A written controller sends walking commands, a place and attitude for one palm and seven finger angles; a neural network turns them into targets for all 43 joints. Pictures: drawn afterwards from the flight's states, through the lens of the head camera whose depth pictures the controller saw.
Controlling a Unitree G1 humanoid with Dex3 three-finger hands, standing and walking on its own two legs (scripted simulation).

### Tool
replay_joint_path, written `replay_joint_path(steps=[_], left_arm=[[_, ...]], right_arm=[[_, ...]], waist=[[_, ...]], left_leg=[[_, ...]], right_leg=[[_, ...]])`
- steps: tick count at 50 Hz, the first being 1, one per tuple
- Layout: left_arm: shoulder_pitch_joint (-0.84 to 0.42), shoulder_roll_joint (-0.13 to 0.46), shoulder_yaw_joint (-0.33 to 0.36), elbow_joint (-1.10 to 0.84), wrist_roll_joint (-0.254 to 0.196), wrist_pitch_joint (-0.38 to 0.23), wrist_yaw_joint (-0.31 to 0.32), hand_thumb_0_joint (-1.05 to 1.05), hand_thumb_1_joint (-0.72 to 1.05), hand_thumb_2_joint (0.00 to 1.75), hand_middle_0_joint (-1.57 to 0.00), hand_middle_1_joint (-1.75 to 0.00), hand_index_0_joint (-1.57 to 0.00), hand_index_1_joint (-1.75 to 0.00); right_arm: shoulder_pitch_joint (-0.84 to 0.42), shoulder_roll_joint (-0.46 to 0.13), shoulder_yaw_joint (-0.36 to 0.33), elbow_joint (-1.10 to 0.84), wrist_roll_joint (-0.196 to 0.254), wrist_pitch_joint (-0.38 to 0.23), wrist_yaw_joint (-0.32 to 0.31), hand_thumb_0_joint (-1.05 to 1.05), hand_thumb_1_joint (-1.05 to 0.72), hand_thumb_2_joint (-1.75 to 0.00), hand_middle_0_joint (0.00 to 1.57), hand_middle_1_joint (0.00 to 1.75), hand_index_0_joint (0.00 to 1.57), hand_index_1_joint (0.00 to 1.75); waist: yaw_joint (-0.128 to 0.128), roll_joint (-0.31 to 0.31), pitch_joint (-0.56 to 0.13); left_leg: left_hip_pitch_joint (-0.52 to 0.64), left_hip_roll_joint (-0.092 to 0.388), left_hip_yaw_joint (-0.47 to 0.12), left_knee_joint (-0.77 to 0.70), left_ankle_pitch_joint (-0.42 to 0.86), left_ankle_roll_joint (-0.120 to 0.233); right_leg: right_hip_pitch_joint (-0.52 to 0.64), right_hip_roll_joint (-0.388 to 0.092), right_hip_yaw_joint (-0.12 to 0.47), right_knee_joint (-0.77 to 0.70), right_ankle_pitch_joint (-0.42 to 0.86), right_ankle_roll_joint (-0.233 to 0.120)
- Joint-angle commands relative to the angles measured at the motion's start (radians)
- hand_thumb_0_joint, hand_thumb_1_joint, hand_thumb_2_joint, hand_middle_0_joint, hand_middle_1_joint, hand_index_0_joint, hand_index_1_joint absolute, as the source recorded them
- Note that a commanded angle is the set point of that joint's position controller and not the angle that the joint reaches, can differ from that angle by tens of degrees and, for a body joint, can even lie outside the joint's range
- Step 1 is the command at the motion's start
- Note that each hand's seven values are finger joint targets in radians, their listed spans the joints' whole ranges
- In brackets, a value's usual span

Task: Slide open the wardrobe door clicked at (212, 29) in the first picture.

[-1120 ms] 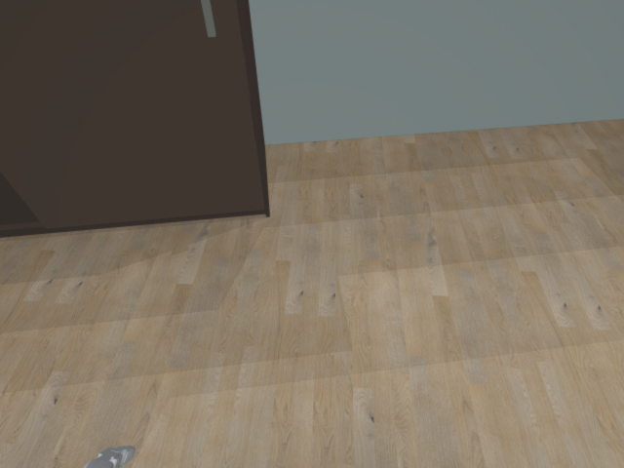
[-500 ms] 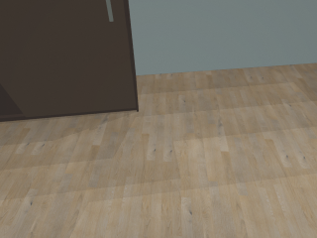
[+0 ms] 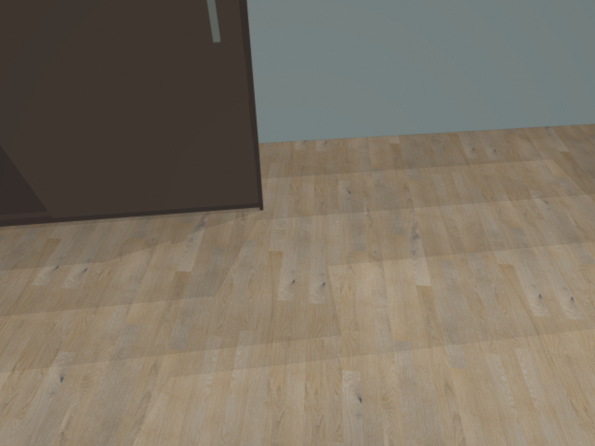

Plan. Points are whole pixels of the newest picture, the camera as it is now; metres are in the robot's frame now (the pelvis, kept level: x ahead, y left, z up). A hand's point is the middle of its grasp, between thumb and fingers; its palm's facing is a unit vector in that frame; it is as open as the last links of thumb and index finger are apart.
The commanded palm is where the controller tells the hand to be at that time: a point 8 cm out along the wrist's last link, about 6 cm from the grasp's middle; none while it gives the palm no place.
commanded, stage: look at it before walking up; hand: right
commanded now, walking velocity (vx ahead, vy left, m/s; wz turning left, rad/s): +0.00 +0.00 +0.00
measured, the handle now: (213, 11) +1.22 +0.33 +0.11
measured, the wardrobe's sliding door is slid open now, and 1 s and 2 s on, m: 0.00 0.00 0.00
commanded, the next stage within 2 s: walk to a spot facing it in 0.32 s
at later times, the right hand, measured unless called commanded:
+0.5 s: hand out of the picture +0.07 -0.25 -0.16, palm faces -0.04 +0.94 -0.33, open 7.4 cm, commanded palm none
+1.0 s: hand out of the picture +0.04 -0.16 -0.17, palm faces -0.19 +0.96 -0.19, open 7.4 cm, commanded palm none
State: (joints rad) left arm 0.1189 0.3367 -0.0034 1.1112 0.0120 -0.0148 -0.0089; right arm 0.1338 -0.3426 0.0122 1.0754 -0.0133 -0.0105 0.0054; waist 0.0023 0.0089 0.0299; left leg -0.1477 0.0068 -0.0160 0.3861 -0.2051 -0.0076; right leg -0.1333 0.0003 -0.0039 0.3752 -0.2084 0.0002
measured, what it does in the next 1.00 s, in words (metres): lifts its right foot, turning left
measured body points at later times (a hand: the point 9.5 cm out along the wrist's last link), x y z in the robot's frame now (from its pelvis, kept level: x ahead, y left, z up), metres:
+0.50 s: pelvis +0.00 +0.00 +0.00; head +0.01 +0.00 +0.45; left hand +0.08 +0.30 -0.13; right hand +0.08 -0.29 -0.13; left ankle +0.00 +0.12 -0.75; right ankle +0.00 -0.12 -0.75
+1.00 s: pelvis +0.03 +0.02 +0.00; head +0.04 +0.03 +0.45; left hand +0.04 +0.29 -0.15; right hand +0.05 -0.21 -0.15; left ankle -0.01 +0.11 -0.75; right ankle +0.08 -0.11 -0.67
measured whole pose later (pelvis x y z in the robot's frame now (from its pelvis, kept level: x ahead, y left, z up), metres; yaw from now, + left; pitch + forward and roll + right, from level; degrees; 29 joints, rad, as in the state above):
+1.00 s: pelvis +0.03 +0.02 +0.00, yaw +16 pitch +0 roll +0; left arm 0.18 0.23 0.05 0.97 0.03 0.01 -0.02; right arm 0.42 -0.16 -0.03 0.98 -0.02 -0.03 0.02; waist -0.04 -0.01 0.03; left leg -0.19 -0.07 -0.06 0.43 -0.25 0.06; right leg -0.53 -0.08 -0.04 1.04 -0.30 0.05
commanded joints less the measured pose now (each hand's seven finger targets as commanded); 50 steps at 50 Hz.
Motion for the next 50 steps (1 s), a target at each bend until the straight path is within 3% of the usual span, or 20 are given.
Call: replay_joint_path(steps=[1, 22, 23, 26, 29, 32, 33, 34, 35, 36, 37, 38, 39, 40, 41, 42, 43, 44, 47, 50], left_arm=[[-0.052, 0.205, 0.042, -0.063, -0.004, -0.02, 0.019, 0.0, 0.9, 0.9, -0.2, -0.3, -0.2, -0.3], [-0.053, 0.213, 0.042, -0.058, -0.004, -0.021, 0.022, 0.0, 0.9, 0.9, -0.2, -0.3, -0.2, -0.3], [-0.046, 0.205, 0.044, -0.062, -0.004, -0.019, 0.024, 0.0, 0.9, 0.9, -0.2, -0.3, -0.2, -0.3], [0.025, 0.088, 0.032, -0.069, -0.002, 0.004, 0.031, 0.0, 0.9, 0.9, -0.2, -0.3, -0.2, -0.3], [0.041, 0.103, 0.053, -0.112, 0.0, 0.019, 0.037, 0.0, 0.9, 0.9, -0.2, -0.3, -0.2, -0.3], [0.029, 0.118, 0.073, -0.157, 0.002, 0.023, 0.04, 0.0, 0.9, 0.9, -0.2, -0.3, -0.2, -0.3], [0.027, 0.13, 0.079, -0.167, 0.003, 0.022, 0.039, 0.0, 0.9, 0.9, -0.2, -0.3, -0.2, -0.3], [0.024, 0.141, 0.084, -0.174, 0.003, 0.018, 0.034, 0.0, 0.9, 0.9, -0.2, -0.3, -0.2, -0.3], [0.005, 0.145, 0.087, -0.189, 0.005, 0.015, 0.031, 0.0, 0.9, 0.9, -0.2, -0.3, -0.2, -0.3], [-0.014, 0.139, 0.089, -0.201, 0.008, 0.012, 0.029, 0.0, 0.9, 0.9, -0.2, -0.3, -0.2, -0.3], [-0.039, 0.136, 0.089, -0.207, 0.012, 0.012, 0.027, 0.0, 0.9, 0.9, -0.2, -0.3, -0.2, -0.3], [-0.048, 0.119, 0.086, -0.206, 0.013, 0.016, 0.023, 0.0, 0.9, 0.9, -0.2, -0.3, -0.2, -0.3], [-0.041, 0.06, 0.076, -0.226, 0.004, 0.024, 0.016, 0.0, 0.9, 0.9, -0.2, -0.3, -0.2, -0.3], [-0.097, 0.004, 0.061, -0.287, 0.004, 0.017, 0.008, 0.0, 0.9, 0.9, -0.2, -0.3, -0.2, -0.3], [-0.129, 0.049, 0.067, -0.3, 0.007, 0.005, 0.009, 0.0, 0.9, 0.9, -0.2, -0.3, -0.2, -0.3], [-0.117, 0.036, 0.074, -0.286, 0.005, -0.005, 0.004, 0.0, 0.9, 0.9, -0.2, -0.3, -0.2, -0.3], [-0.075, 0.038, 0.075, -0.272, 0.01, -0.009, 0.001, 0.0, 0.9, 0.9, -0.2, -0.3, -0.2, -0.3], [-0.046, 0.022, 0.079, -0.251, 0.012, -0.01, -0.002, 0.0, 0.9, 0.9, -0.2, -0.3, -0.2, -0.3], [-0.009, -0.018, 0.079, -0.24, 0.011, -0.006, -0.003, 0.0, 0.9, 0.9, -0.2, -0.3, -0.2, -0.3], [-0.02, -0.041, 0.079, -0.254, 0.009, -0.012, -0.006, 0.0, 0.9, 0.9, -0.2, -0.3, -0.2, -0.3]], right_arm=[[-0.039, -0.205, -0.046, -0.061, 0.002, -0.019, -0.018, 0.0, -0.9, -0.9, 0.2, 0.3, 0.2, 0.3], [-0.031, -0.208, -0.047, -0.053, 0.002, -0.019, -0.018, 0.0, -0.9, -0.9, 0.2, 0.3, 0.2, 0.3], [-0.031, -0.202, -0.048, -0.058, 0.002, -0.014, -0.017, 0.0, -0.9, -0.9, 0.2, 0.3, 0.2, 0.3], [0.03, -0.097, -0.038, -0.07, 0.001, 0.02, -0.022, 0.0, -0.9, -0.9, 0.2, 0.3, 0.2, 0.3], [0.053, -0.099, -0.052, -0.114, -0.004, 0.039, -0.018, 0.0, -0.9, -0.9, 0.2, 0.3, 0.2, 0.3], [0.061, -0.078, -0.063, -0.159, -0.006, 0.049, -0.009, 0.0, -0.9, -0.9, 0.2, 0.3, 0.2, 0.3], [0.082, -0.061, -0.065, -0.165, -0.006, 0.051, -0.003, 0.0, -0.9, -0.9, 0.2, 0.3, 0.2, 0.3], [0.1, -0.046, -0.067, -0.172, -0.008, 0.053, 0.003, 0.0, -0.9, -0.9, 0.2, 0.3, 0.2, 0.3], [0.104, -0.036, -0.075, -0.184, -0.009, 0.057, 0.01, 0.0, -0.9, -0.9, 0.2, 0.3, 0.2, 0.3], [0.11, -0.028, -0.083, -0.195, -0.012, 0.054, 0.018, 0.0, -0.9, -0.9, 0.2, 0.3, 0.2, 0.3], [0.154, -0.014, -0.087, -0.188, -0.013, 0.047, 0.025, 0.0, -0.9, -0.9, 0.2, 0.3, 0.2, 0.3], [0.242, -0.006, -0.09, -0.161, -0.017, 0.037, 0.027, 0.0, -0.9, -0.9, 0.2, 0.3, 0.2, 0.3], [0.325, -0.078, -0.103, -0.142, -0.024, 0.017, 0.018, 0.0, -0.9, -0.9, 0.2, 0.3, 0.2, 0.3], [0.375, -0.157, -0.115, -0.141, -0.019, 0.003, -0.002, 0.0, -0.9, -0.9, 0.2, 0.3, 0.2, 0.3], [0.374, -0.136, -0.115, -0.154, -0.007, -0.008, -0.018, 0.0, -0.9, -0.9, 0.2, 0.3, 0.2, 0.3], [0.308, -0.115, -0.11, -0.164, -0.008, -0.014, -0.017, 0.0, -0.9, -0.9, 0.2, 0.3, 0.2, 0.3], [0.258, -0.08, -0.102, -0.177, -0.008, -0.021, -0.015, 0.0, -0.9, -0.9, 0.2, 0.3, 0.2, 0.3], [0.238, -0.059, -0.1, -0.181, -0.009, -0.029, -0.014, 0.0, -0.9, -0.9, 0.2, 0.3, 0.2, 0.3], [0.269, -0.038, -0.099, -0.164, -0.008, -0.043, -0.008, 0.0, -0.9, -0.9, 0.2, 0.3, 0.2, 0.3], [0.309, -0.034, -0.104, -0.142, -0.011, -0.047, -0.009, 0.0, -0.9, -0.9, 0.2, 0.3, 0.2, 0.3]], waist=[[-0.004, -0.001, -0.049], [-0.003, -0.01, -0.065], [-0.001, -0.006, -0.058], [0.005, 0.006, -0.057], [0.007, -0.006, -0.047], [0.004, -0.079, -0.034], [-0.001, -0.139, -0.049], [-0.009, -0.196, -0.062], [-0.014, -0.219, -0.045], [-0.028, -0.188, -0.027], [-0.058, -0.165, -0.016], [-0.099, -0.089, -0.016], [-0.13, 0.205, -0.006], [-0.138, 0.403, 0.06], [-0.13, 0.237, 0.071], [-0.086, 0.142, 0.083], [-0.052, 0.09, 0.068], [-0.035, 0.054, 0.039], [-0.023, 0.076, 0.016], [-0.035, 0.088, -0.011]], left_leg=[[-0.004, 0.114, -0.096, -0.066, 0.106, 0.038], [0.0, 0.112, -0.102, -0.064, 0.17, 0.041], [-0.017, 0.108, -0.109, -0.053, 0.19, 0.042], [-0.062, 0.101, -0.129, 0.016, 0.267, 0.032], [-0.139, 0.075, -0.143, 0.086, 0.244, 0.035], [-0.223, 0.019, -0.107, 0.217, 0.171, 0.021], [-0.229, -0.009, -0.067, 0.307, 0.04, 0.013], [-0.233, -0.029, -0.015, 0.423, -0.19, 0.004], [-0.235, -0.005, 0.014, 0.496, -0.294, -0.004], [-0.198, 0.027, 0.006, 0.462, -0.312, 0.001], [-0.119, 0.03, 0.023, 0.371, -0.273, 0.005], [0.011, -0.001, 0.052, 0.237, -0.197, 0.012], [0.091, 0.122, -0.218, -0.019, -0.319, 0.07], [0.07, 0.348, -0.68, -0.238, -0.333, 0.187], [0.025, 0.339, -0.72, -0.268, -0.365, 0.231], [-0.005, 0.307, -0.657, -0.245, -0.382, 0.237], [-0.02, 0.277, -0.563, -0.219, -0.33, 0.229], [-0.022, 0.244, -0.488, -0.2, -0.251, 0.218], [-0.023, 0.189, -0.369, -0.179, -0.08, 0.198], [0.043, 0.17, -0.352, -0.166, -0.038, 0.2]], right_leg=[[-0.002, -0.115, 0.098, -0.066, 0.11, -0.027], [0.035, -0.125, 0.084, -0.062, 0.15, -0.024], [0.039, -0.127, 0.073, -0.046, 0.15, -0.023], [0.029, -0.133, 0.016, 0.022, 0.16, -0.002], [0.011, -0.156, 0.008, 0.058, 0.107, -0.011], [-0.007, -0.221, 0.047, 0.034, 0.065, -0.047], [-0.017, -0.274, 0.079, -0.002, 0.012, -0.077], [-0.034, -0.341, 0.123, -0.049, -0.062, -0.122], [-0.075, -0.388, 0.14, -0.09, -0.16, -0.154], [-0.121, -0.391, 0.121, -0.077, -0.215, -0.151], [-0.175, -0.363, 0.066, -0.01, -0.25, -0.119], [-0.261, -0.299, -0.004, 0.14, -0.308, -0.073], [-0.423, -0.152, -0.129, 0.479, -0.412, 0.011], [-0.656, -0.032, -0.115, 0.757, -0.471, 0.051], [-0.635, -0.075, 0.022, 0.796, -0.338, 0.032], [-0.622, -0.096, 0.035, 0.807, -0.251, 0.031], [-0.584, -0.112, 0.036, 0.778, -0.186, 0.037], [-0.536, -0.114, 0.021, 0.752, -0.141, 0.045], [-0.496, -0.103, -0.008, 0.687, -0.062, 0.061], [-0.512, -0.093, -0.023, 0.606, -0.044, 0.067]])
